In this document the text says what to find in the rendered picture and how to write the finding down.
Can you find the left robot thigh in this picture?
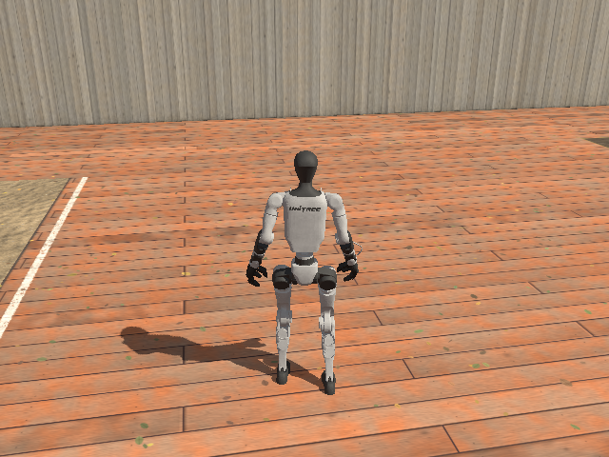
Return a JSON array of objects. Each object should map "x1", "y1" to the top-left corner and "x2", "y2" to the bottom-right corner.
[{"x1": 272, "y1": 265, "x2": 292, "y2": 327}]

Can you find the humanoid robot torso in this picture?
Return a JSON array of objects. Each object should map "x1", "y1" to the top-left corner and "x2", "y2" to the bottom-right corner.
[{"x1": 283, "y1": 188, "x2": 327, "y2": 286}]

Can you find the robot right forearm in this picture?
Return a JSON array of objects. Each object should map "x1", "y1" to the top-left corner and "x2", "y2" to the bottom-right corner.
[{"x1": 340, "y1": 231, "x2": 357, "y2": 266}]

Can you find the robot left hand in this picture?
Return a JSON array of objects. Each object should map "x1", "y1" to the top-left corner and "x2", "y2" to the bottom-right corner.
[{"x1": 246, "y1": 264, "x2": 267, "y2": 287}]

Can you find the robot left upper arm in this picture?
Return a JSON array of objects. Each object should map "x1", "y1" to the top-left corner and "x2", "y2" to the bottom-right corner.
[{"x1": 259, "y1": 192, "x2": 285, "y2": 245}]

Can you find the robot right upper arm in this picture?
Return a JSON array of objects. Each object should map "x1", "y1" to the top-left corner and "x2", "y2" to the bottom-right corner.
[{"x1": 325, "y1": 192, "x2": 350, "y2": 245}]

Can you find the robot left forearm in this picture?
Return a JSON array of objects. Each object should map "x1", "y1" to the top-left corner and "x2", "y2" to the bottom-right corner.
[{"x1": 249, "y1": 230, "x2": 268, "y2": 268}]

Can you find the robot right hand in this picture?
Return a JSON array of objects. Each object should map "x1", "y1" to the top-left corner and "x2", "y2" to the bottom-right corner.
[{"x1": 337, "y1": 262, "x2": 359, "y2": 281}]

